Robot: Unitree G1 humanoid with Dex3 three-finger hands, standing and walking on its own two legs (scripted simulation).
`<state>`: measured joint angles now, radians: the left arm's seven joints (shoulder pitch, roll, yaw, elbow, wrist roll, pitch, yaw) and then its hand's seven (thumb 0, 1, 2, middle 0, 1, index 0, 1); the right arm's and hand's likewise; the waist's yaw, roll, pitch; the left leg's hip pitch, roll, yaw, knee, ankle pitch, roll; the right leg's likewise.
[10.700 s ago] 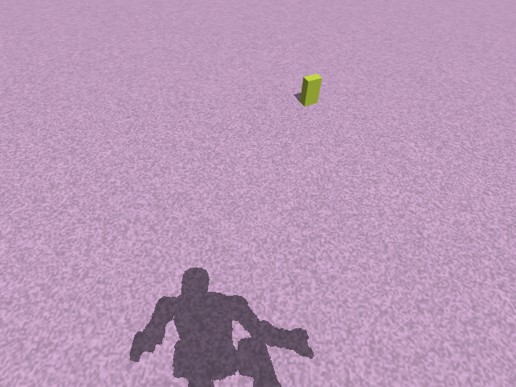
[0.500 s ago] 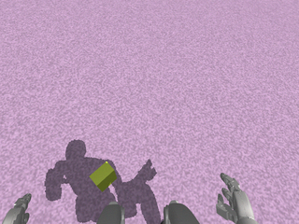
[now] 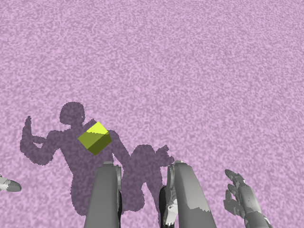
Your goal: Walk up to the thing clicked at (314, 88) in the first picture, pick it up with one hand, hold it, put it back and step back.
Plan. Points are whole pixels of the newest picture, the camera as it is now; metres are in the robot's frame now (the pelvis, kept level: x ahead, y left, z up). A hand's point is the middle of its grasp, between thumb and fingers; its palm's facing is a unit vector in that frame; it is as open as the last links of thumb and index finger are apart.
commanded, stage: go down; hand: left
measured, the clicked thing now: (96, 139) +0.41 +0.21 -0.45
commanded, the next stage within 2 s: approach in 1.28 s
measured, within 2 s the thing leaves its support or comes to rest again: neither
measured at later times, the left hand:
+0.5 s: hand (1, 150) +0.31 +0.39 -0.11, palm faces +0.18 -0.97 -0.13, open 17.5 cm
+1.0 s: hand (2, 147) +0.32 +0.40 -0.13, palm faces +0.18 -0.98 -0.11, open 17.7 cm
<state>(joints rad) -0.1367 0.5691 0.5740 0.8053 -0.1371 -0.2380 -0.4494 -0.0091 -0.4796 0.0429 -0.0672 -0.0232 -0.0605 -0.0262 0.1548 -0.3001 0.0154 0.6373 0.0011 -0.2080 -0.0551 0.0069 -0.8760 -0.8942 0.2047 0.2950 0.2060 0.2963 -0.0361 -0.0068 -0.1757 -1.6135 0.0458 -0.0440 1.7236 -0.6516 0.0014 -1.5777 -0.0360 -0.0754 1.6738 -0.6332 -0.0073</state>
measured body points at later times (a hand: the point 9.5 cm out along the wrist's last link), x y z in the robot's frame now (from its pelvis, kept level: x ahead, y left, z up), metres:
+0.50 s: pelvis -0.02 +0.00 -0.08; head +0.17 +0.05 +0.33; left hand +0.29 +0.44 -0.10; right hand +0.15 -0.27 -0.18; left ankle +0.06 +0.12 -0.51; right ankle +0.06 -0.12 -0.51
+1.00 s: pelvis -0.03 +0.00 -0.12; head +0.18 +0.05 +0.28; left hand +0.31 +0.45 -0.12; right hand +0.14 -0.28 -0.23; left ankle +0.06 +0.12 -0.51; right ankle +0.06 -0.12 -0.51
